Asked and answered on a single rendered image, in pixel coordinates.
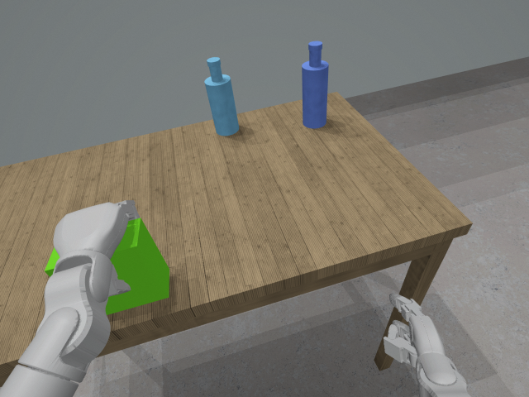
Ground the robot right forearm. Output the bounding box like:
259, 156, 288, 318
416, 352, 472, 397

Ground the sponge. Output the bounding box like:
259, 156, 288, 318
45, 218, 169, 315

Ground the left robot hand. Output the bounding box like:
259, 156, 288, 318
53, 200, 140, 297

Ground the table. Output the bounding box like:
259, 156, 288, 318
0, 92, 473, 387

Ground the right robot hand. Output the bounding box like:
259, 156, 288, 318
384, 293, 446, 368

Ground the robot left forearm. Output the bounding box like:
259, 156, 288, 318
0, 250, 112, 397

